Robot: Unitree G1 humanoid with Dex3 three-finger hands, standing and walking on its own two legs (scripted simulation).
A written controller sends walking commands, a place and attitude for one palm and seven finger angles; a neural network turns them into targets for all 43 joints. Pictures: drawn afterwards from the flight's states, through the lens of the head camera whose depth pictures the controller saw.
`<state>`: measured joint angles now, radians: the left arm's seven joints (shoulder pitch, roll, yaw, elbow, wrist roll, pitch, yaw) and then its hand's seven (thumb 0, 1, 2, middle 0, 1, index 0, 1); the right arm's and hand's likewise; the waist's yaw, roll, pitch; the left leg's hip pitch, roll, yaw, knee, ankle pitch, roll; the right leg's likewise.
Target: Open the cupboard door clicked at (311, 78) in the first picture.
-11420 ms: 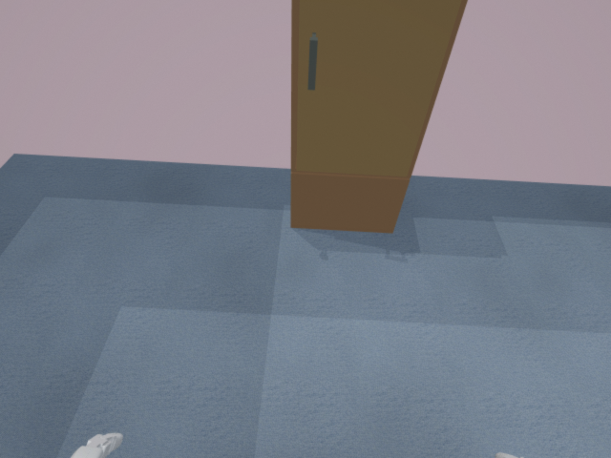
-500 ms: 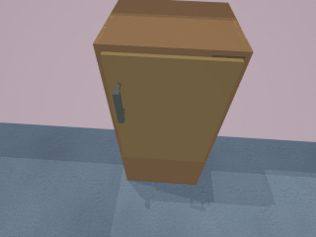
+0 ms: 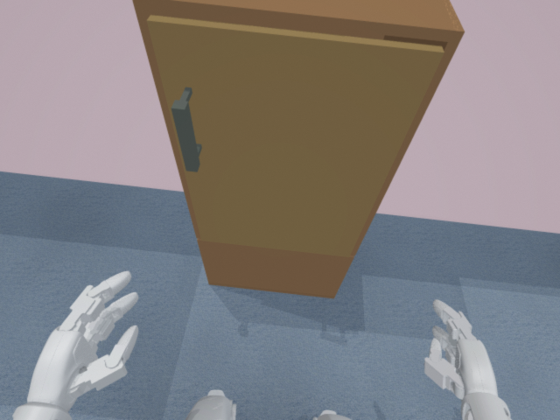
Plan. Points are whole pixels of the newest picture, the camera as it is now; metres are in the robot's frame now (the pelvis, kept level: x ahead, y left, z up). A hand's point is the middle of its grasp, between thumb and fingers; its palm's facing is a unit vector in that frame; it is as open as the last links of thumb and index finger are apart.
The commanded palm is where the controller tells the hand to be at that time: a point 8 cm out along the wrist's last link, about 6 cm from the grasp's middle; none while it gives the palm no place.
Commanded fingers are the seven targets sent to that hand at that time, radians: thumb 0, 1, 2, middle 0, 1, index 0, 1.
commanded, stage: raise the hand with hooked fingers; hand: left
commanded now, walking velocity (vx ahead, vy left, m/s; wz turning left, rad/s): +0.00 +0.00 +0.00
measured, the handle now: (190, 131) +0.55 +0.20 +0.07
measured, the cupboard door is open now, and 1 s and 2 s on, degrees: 0 0 0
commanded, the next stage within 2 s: move the hooked fingers beside the handle in 1.72 s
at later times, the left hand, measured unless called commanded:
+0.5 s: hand (72, 323) +0.22 +0.27 +0.05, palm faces +0.04 -1.00 -0.06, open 11.3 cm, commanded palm +0.19 +0.31 +0.04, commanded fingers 0.00 -0.15 0.45 -0.28 -0.98 -0.28 -0.98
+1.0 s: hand (43, 291) +0.25 +0.31 +0.06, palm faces -0.01 -1.00 -0.05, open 13.8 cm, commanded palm +0.23 +0.36 +0.08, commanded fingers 0.00 -0.50 0.30 -0.30 -1.20 -0.30 -1.20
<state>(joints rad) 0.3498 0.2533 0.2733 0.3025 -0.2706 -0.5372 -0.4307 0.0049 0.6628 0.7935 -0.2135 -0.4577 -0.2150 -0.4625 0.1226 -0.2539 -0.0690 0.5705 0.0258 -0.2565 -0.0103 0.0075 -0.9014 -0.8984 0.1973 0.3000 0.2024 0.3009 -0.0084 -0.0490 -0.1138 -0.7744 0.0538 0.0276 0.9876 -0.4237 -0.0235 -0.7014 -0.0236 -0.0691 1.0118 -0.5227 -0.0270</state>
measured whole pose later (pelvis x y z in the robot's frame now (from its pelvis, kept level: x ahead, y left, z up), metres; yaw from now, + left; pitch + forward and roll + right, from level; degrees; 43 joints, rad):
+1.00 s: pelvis -0.01 +0.05 +0.01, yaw +0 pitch +10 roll -4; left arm 0.09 0.40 0.36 0.27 -0.33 -0.23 -0.47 -0.01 -0.45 0.32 -0.29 -1.17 -0.29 -1.17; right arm 0.25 -0.25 0.05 0.51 0.05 -0.23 -0.07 0.01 -0.90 -0.90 0.20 0.30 0.21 0.30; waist 0.00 0.02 -0.10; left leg -0.75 0.04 0.02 0.98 -0.41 0.05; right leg -0.62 -0.03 -0.07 0.91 -0.46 0.03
